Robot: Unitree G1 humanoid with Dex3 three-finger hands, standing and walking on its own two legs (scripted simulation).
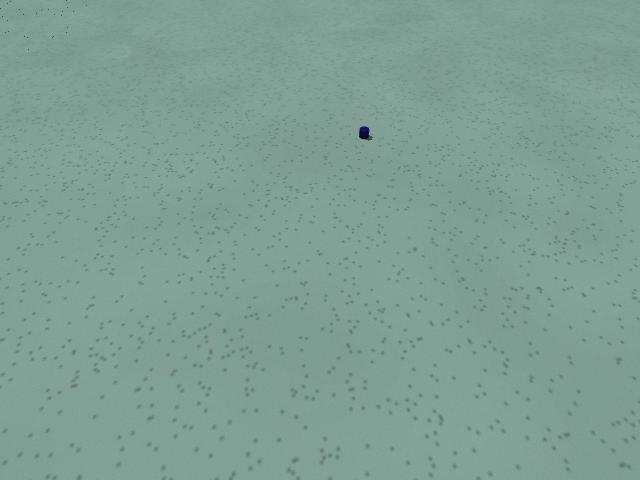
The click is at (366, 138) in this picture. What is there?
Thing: low tin
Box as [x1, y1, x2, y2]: [359, 126, 368, 138]
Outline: 360,127 359,137 366,138 368,136 368,128 364,126
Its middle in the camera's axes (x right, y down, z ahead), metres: +0.25 -0.59 +2.22
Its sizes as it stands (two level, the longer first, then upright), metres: 0.055 0.055 0.050
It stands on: the floor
